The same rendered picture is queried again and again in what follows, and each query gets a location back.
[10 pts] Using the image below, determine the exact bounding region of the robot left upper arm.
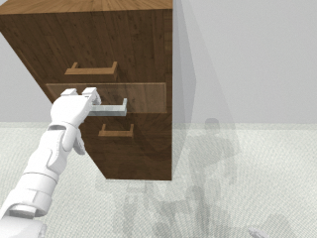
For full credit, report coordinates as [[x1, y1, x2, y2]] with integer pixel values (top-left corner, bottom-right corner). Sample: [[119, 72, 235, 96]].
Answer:
[[0, 215, 48, 238]]

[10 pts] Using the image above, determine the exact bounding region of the handle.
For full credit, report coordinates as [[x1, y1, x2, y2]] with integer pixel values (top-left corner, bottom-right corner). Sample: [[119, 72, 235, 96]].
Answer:
[[87, 98, 128, 116], [64, 67, 117, 82], [98, 131, 134, 140]]

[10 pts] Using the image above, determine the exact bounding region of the cabinet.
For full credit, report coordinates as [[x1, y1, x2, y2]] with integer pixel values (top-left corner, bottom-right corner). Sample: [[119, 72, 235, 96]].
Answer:
[[0, 0, 173, 180]]

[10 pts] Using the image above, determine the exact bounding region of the drawer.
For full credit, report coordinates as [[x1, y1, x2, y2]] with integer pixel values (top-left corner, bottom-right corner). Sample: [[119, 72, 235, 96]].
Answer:
[[46, 82, 166, 113]]

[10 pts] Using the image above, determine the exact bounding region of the robot left forearm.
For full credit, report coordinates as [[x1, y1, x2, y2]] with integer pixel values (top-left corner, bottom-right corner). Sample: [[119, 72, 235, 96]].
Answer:
[[0, 121, 77, 220]]

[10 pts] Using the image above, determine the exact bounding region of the robot right hand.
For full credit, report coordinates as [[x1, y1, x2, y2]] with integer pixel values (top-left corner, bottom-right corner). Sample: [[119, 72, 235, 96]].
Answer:
[[249, 227, 269, 238]]

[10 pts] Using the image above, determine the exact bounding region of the robot left hand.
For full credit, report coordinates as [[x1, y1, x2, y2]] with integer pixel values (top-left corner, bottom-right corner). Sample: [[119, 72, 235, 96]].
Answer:
[[51, 87, 102, 156]]

